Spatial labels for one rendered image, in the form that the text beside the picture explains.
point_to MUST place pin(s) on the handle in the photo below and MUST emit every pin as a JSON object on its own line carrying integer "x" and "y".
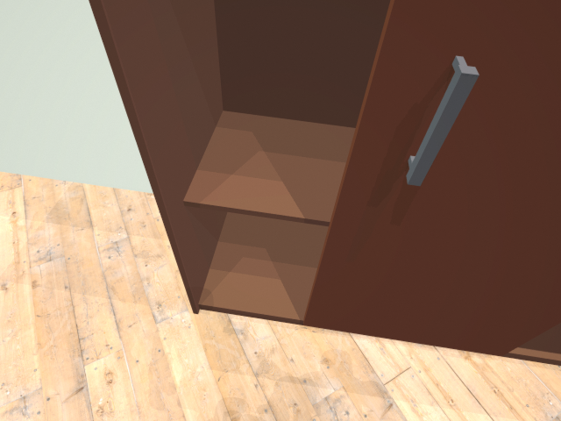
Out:
{"x": 454, "y": 98}

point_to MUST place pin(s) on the wardrobe door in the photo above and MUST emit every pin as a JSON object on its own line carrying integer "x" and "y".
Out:
{"x": 471, "y": 259}
{"x": 549, "y": 341}

